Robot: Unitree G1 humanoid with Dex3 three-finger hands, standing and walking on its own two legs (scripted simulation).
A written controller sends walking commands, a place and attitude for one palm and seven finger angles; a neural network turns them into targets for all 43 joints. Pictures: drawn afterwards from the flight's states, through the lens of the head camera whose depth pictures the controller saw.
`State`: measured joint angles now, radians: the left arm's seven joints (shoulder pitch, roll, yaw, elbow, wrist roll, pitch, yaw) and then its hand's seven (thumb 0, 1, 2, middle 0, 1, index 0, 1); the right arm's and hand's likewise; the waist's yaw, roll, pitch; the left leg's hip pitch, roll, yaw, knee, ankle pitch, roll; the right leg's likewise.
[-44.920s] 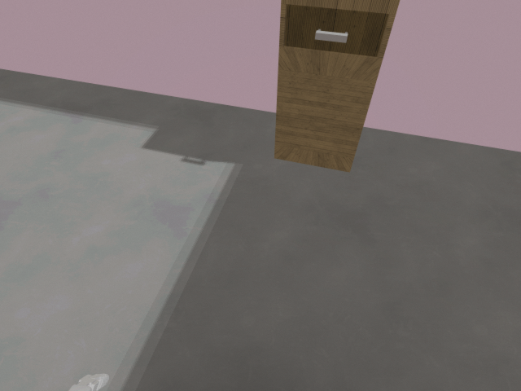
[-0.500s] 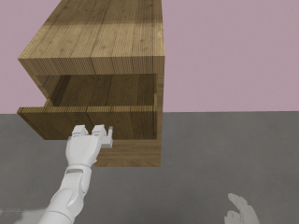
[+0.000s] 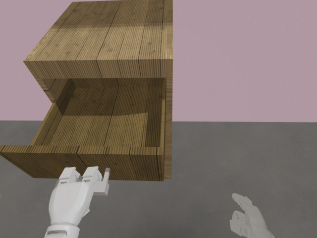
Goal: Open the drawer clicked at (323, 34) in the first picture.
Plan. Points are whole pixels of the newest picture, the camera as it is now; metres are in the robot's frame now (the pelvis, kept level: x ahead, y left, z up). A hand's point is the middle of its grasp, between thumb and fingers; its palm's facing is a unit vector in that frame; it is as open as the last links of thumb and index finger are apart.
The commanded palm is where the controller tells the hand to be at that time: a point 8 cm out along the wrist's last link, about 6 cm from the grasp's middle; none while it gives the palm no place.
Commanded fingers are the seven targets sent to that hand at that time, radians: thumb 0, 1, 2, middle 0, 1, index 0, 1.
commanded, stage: pull the drawer open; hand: left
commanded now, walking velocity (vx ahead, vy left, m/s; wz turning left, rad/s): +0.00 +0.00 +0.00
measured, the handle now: (84, 179) +0.26 +0.22 +0.00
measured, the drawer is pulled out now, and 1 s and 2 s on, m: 0.27 0.30 0.30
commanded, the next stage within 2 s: open the thumb to release the handle in 0.32 s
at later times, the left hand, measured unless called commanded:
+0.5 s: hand (78, 220) +0.17 +0.21 -0.01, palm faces +0.01 -0.09 -1.00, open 6.2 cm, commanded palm +0.14 +0.22 +0.04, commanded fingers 0.00 0.55 0.75 -0.38 -1.31 -0.38 -1.31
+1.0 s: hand (76, 219) +0.17 +0.21 -0.01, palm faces +0.03 -0.11 -0.99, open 13.1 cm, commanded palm +0.14 +0.21 +0.04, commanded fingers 0.00 -0.50 0.30 -0.30 -1.20 -0.30 -1.20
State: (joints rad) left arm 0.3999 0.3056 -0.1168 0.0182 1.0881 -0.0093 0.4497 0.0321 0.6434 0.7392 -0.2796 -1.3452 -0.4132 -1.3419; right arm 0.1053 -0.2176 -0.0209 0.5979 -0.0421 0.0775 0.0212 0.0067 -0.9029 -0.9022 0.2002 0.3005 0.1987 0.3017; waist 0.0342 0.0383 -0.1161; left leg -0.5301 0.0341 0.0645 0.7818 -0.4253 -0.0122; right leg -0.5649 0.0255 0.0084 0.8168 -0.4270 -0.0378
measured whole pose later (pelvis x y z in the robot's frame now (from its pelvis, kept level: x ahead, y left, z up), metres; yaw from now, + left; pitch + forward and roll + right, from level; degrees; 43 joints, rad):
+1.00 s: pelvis -0.02 +0.00 -0.01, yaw +2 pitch +10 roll +1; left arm 0.44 0.31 -0.12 -0.06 1.08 0.00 0.47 0.00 -0.37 0.35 -0.31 -1.19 -0.33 -1.21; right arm 0.11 -0.23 -0.01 0.56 -0.05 0.08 0.01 0.01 -0.90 -0.90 0.20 0.30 0.20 0.30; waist 0.06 0.05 -0.12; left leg -0.63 0.02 0.04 0.90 -0.44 -0.01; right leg -0.65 0.01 -0.02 0.92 -0.45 -0.04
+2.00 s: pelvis -0.01 +0.00 +0.01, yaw +1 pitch +4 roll +1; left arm 0.43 0.37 -0.13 -0.27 0.99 0.05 0.28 -0.01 -0.49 0.30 -0.33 -1.20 -0.40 -1.23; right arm 0.10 -0.23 0.00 0.58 -0.02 0.08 0.00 0.01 -0.90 -0.90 0.20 0.30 0.20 0.30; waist 0.09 0.09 -0.07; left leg -0.38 0.02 0.04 0.67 -0.36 -0.01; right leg -0.40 0.01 -0.01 0.70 -0.37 -0.03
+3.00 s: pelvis +0.00 +0.01 +0.03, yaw +2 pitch +0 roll +0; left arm 0.43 0.47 -0.03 -0.51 0.87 0.10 0.05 -0.01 -0.49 0.30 -0.32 -1.20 -0.32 -1.20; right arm 0.09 -0.26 0.04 0.54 0.02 0.12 0.04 0.01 -0.90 -0.90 0.20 0.30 0.20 0.30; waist 0.10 0.12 -0.03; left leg -0.22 0.02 0.03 0.51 -0.30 0.00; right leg -0.22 0.02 -0.02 0.50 -0.29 -0.02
